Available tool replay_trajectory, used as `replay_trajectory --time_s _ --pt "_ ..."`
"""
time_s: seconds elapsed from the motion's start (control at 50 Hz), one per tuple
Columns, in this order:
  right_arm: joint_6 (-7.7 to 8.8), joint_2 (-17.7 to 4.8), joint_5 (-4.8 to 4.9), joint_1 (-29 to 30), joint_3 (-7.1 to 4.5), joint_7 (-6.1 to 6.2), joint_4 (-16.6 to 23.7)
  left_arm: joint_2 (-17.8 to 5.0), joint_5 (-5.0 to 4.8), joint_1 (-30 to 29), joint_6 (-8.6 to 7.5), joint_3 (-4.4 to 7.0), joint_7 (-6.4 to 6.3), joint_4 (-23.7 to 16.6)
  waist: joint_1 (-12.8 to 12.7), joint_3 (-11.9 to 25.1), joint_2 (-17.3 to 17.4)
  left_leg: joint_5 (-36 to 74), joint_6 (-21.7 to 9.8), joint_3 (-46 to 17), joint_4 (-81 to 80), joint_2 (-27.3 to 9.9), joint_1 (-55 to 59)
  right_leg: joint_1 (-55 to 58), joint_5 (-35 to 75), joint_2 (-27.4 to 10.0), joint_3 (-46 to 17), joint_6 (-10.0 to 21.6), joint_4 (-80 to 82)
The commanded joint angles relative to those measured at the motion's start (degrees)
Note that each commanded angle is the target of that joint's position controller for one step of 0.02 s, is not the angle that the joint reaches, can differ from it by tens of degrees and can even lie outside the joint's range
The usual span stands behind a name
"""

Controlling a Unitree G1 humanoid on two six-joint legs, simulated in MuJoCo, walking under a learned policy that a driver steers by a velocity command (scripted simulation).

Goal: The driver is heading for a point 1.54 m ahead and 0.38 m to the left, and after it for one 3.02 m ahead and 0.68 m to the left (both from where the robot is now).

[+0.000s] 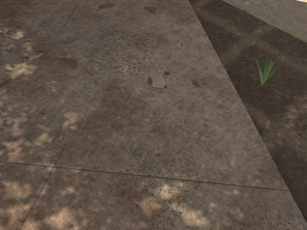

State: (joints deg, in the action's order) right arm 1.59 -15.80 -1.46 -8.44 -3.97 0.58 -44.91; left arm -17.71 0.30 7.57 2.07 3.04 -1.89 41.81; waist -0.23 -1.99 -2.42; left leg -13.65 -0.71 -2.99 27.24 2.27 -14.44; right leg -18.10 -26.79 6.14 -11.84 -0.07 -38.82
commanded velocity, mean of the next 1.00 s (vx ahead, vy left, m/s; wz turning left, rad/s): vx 0.37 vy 0.00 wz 0.35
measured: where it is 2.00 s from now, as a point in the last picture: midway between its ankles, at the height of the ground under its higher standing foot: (99, 141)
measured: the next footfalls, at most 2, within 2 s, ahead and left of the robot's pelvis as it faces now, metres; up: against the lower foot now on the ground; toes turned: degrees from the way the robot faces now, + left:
right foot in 0.24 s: +0.04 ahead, -0.13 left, +0.00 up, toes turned +9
left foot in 0.66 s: +0.30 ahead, +0.22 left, +0.00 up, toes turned +23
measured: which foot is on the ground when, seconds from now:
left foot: down 0.00-0.24, up 0.26-0.64, down 0.66-1.00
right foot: up 0.00-0.22, down 0.24-0.66, up 0.68-1.00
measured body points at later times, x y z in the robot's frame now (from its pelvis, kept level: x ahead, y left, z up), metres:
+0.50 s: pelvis +0.09 +0.01 +0.00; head +0.12 +0.01 +0.45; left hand +0.03 +0.29 -0.12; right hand +0.33 -0.20 -0.10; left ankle +0.17 +0.19 -0.68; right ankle +0.00 -0.13 -0.74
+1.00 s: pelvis +0.33 +0.16 +0.01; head +0.34 +0.18 +0.46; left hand +0.37 +0.47 -0.09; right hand +0.52 -0.05 -0.10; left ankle +0.26 +0.21 -0.74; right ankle +0.58 +0.07 -0.66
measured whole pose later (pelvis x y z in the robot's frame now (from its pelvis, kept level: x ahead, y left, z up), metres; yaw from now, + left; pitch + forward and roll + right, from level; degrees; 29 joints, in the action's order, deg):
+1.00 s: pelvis +0.33 +0.16 +0.01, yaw +25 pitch +1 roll +1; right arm 4.5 -15.6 -0.2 -16.9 -2.2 -0.9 -42.2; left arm -17.6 -0.2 9.5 -4.9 2.5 0.2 41.0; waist 2.5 -1.5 -2.6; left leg -11.3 -5.6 -1.2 15.1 6.7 -4.3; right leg -41.4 4.2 -7.9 -2.5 -2.0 -45.3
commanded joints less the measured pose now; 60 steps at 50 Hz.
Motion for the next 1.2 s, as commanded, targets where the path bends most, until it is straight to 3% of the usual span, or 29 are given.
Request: replay_trajectory --time_s 0.02,0.06,0.1,0.16,0.22,0.24,0.26,0.28,0.3,0.32,0.38,0.46,0.5,0.56,0.6,0.64,0.66,0.68,0.7,0.72,0.74,0.76,0.78,0.82,0.88,1.0,1.1,1.16,1.2 --pt "1.43 -4.9 -0.06 5.0 0.33 -0.60 3.8 -7.2 0.52 3.0 -0.77 2.11 -0.48 -1.6 -2.5 5.2 11.4 18.6 -12.5 -19.6 -10.2 -17.4 4.2 -2.0 -5.3 -5.2 1.8 -4.1 -9.7" --pt "0.65 -8.6 2.18 2.4 -0.56 -0.17 2.3 -5.7 0.60 1.5 -0.71 1.88 -0.21 -1.2 -0.7 3.6 11.5 0.5 -10.1 -19.1 -11.8 -13.8 6.1 -4.6 -0.3 -6.0 5.3 -5.6 -6.5" --pt "-0.69 -11.7 2.54 -1.1 -1.49 0.79 1.6 -4.7 -0.56 -2.0 -1.93 1.58 0.34 -1.9 1.4 0.6 12.6 -12.2 -10.2 -20.2 -14.8 -11.8 4.9 -5.2 -0.6 -4.1 9.0 -5.3 -3.0" --pt "-1.24 -11.1 2.68 -2.6 -1.56 1.53 1.8 -3.9 -1.59 -2.4 -4.24 1.55 0.85 -1.5 1.6 0.7 13.4 -15.1 -10.8 -21.8 -15.3 -10.8 5.0 -0.9 0.8 -3.3 9.8 -2.9 7.3" --pt "-1.58 -9.5 3.24 -0.8 -1.35 1.78 3.2 -3.9 -1.53 3.2 -5.86 2.17 1.30 1.2 -1.9 3.0 10.9 -12.8 -8.6 -19.8 -11.8 -7.1 -2.4 14.8 15.1 -4.3 10.7 0.5 21.8" --pt "-1.18 -7.1 3.04 1.3 -0.75 1.59 4.4 -5.7 -1.35 8.9 -5.96 2.80 0.90 2.5 -4.6 5.3 8.5 -13.8 -6.0 -17.5 -6.0 -5.2 -11.2 25.5 14.0 -9.3 7.7 2.1 21.0" --pt "-0.54 -2.5 3.20 3.4 0.43 1.27 6.5 -9.5 -0.25 15.6 -5.94 3.70 0.41 3.9 -7.0 7.1 -1.6 -15.7 -1.9 -8.2 8.5 0.7 -23.1 33.4 1.2 -18.9 -4.5 6.3 23.2" --pt "0.41 -3.6 3.93 5.3 0.34 1.02 9.1 -13.2 0.42 15.2 -6.22 4.76 0.96 4.4 -6.7 1.8 -10.0 -18.8 -1.4 -4.4 18.7 0.5 -31.5 28.0 -8.0 -29.1 -19.5 12.6 29.3" --pt "1.04 -7.2 4.02 3.8 -0.66 0.65 8.5 -9.0 0.47 11.5 -6.82 3.65 0.74 3.1 -4.7 -2.5 -6.7 -15.7 -1.4 -5.8 26.2 -3.6 -34.5 25.8 -9.1 -29.3 -18.8 13.4 30.4" --pt "1.25 -7.8 4.03 1.4 -1.08 0.10 7.0 -6.0 -0.03 9.3 -7.18 2.86 0.40 2.5 -3.3 -3.8 -6.1 -11.9 -1.3 -5.9 29.2 -4.3 -35.9 26.1 -5.1 -26.4 -13.6 11.3 30.6" --pt "1.60 -5.6 3.24 1.5 -0.72 -1.04 6.8 -5.0 -0.07 9.5 -7.26 2.33 0.47 2.8 -3.6 -4.2 -4.1 -2.7 -0.3 -4.0 33.3 -6.2 -37.3 25.3 13.3 -22.5 -1.0 8.4 30.7" --pt "1.60 -3.2 3.02 5.5 0.56 -2.78 10.0 -6.3 -0.01 9.9 -7.21 2.47 0.80 3.1 -4.3 -4.4 -3.3 7.2 1.9 1.0 25.2 -7.3 -31.0 17.9 23.4 -19.4 10.6 8.5 32.0" --pt "1.66 -2.2 2.97 8.8 1.25 -3.56 12.1 -7.6 -0.44 10.9 -7.24 2.71 0.87 3.5 -5.1 -5.4 -2.9 10.4 1.4 3.2 18.2 -7.1 -26.7 15.4 25.0 -19.3 14.0 8.1 32.3" --pt "1.35 -3.2 3.11 10.6 1.15 -4.43 14.1 -9.4 -1.45 12.9 -6.99 3.24 1.14 4.4 -4.6 -5.9 -2.5 9.1 -1.2 5.8 12.3 -6.0 -22.4 17.3 30.3 -21.4 16.7 7.5 31.3" --pt "1.07 -5.3 3.01 8.7 0.14 -4.59 14.7 -10.8 -1.69 13.0 -6.50 3.61 1.11 4.3 -2.0 -3.0 -3.7 5.7 -3.9 8.3 10.4 -2.8 -16.5 20.1 50.7 -22.1 19.4 6.4 24.8" --pt "0.38 -9.7 3.17 -4.5 -2.53 -4.06 11.9 -11.7 -1.75 12.6 -5.75 3.73 0.67 3.8 6.0 5.9 -3.8 5.5 -7.4 10.5 8.1 2.2 2.5 17.4 67.4 -20.6 22.6 4.2 6.1" --pt "-0.42 -13.0 3.36 -14.0 -4.38 -2.89 9.5 -10.8 -1.20 13.3 -6.07 3.16 0.37 3.1 10.6 10.4 -1.2 5.4 -9.4 5.6 7.8 1.3 19.0 6.0 59.0 -18.6 22.6 2.1 -8.6" --pt "-0.49 -19.5 3.59 -15.3 -5.24 -1.86 9.1 -1.8 1.29 18.5 -6.98 0.43 1.07 -0.4 4.8 17.0 16.7 -4.1 -18.3 -25.2 3.6 -15.3 38.7 -17.9 2.4 -9.2 20.9 -1.6 -32.2" --pt "0.37 -16.9 3.14 -16.8 -4.10 -2.02 11.3 -4.5 -0.36 15.1 -9.17 0.30 1.65 -1.3 7.4 28.4 13.3 -16.4 -23.8 -48.4 -8.7 -22.3 40.9 -22.8 -7.1 -4.7 6.4 -1.5 -42.3" --pt "1.27 -13.5 2.41 -14.5 -3.10 -2.38 10.2 -8.7 -2.86 8.1 -10.04 1.59 1.94 -3.5 8.4 18.6 9.0 -15.5 -19.8 -41.1 -11.7 -20.4 35.0 -28.5 -1.3 -7.6 5.1 -0.6 -42.8" --pt "1.81 -12.2 2.51 -11.7 -2.66 -2.37 9.9 -7.9 -2.88 6.5 -10.65 1.07 1.73 -4.5 6.0 11.4 6.4 -11.3 -18.0 -33.6 -12.1 -18.1 25.9 -28.2 3.7 -10.0 6.1 0.4 -38.4" --pt "2.11 -10.6 2.27 -7.3 -2.12 -2.30 10.5 -7.3 -1.46 6.5 -10.77 1.08 1.24 -4.0 3.1 7.3 2.9 -4.2 -16.5 -27.7 -12.0 -15.7 16.7 -24.7 7.0 -12.1 6.3 0.4 -33.7" --pt "2.30 -9.4 1.40 -4.4 -1.69 -2.24 11.5 -7.7 -0.61 8.0 -10.25 1.50 1.09 -3.6 0.5 5.9 4.2 1.8 -15.9 -23.3 -12.8 -13.5 10.2 -20.2 9.0 -13.5 5.7 0.4 -30.7" --pt "2.70 -7.7 1.09 -2.1 -1.20 -1.99 11.7 -6.7 -0.31 11.2 -8.62 1.42 1.47 -2.2 -1.8 5.4 5.5 8.4 -16.3 -18.4 -15.2 -12.6 4.3 -16.3 11.2 -14.7 6.8 -0.5 -27.9" --pt "3.73 -7.8 1.49 -4.2 -0.89 -1.71 8.9 -4.7 0.15 9.0 -7.01 0.82 1.40 -2.3 -1.1 2.3 5.2 15.1 -15.9 -10.8 -17.7 -11.6 0.0 -17.5 17.8 -15.2 8.7 -2.7 -21.5" --pt "4.00 -9.2 1.36 -8.1 -0.60 -0.99 5.2 -2.5 -1.03 -1.8 -7.83 -0.28 2.69 -4.7 4.0 -1.3 4.8 12.6 -11.2 -2.3 -19.7 -10.2 3.7 -17.7 38.4 -13.0 10.8 -1.3 -1.1" --pt "2.92 -10.1 1.52 -11.9 -0.95 -0.92 1.9 -2.2 -1.67 -7.8 -8.11 -0.60 4.82 -8.0 6.5 -3.5 3.5 18.4 -10.8 -0.6 -16.7 -14.8 17.4 -24.8 32.3 -10.5 10.2 1.5 5.9" --pt "1.68 -10.9 1.69 -11.3 -1.21 -0.32 1.5 -2.6 -1.36 -6.8 -8.11 -0.39 5.96 -9.3 4.6 -1.0 5.1 37.7 -9.1 1.6 -9.9 -15.7 22.8 -22.0 23.4 -7.6 13.2 4.0 7.3" --pt "0.78 -12.3 1.45 -10.1 -1.42 0.46 2.3 -6.1 -1.06 1.7 -7.66 1.40 5.65 -8.1 -0.4 6.1 7.3 59.7 -7.3 4.0 3.0 -14.2 22.6 -9.0 18.9 -2.9 16.9 6.5 6.8"
Keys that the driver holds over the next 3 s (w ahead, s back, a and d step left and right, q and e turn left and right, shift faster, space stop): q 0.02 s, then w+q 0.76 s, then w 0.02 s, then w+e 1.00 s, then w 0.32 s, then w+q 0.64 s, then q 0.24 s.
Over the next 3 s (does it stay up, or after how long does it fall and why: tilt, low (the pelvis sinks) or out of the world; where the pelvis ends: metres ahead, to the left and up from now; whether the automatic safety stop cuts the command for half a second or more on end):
stays up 1.40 0.33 0.01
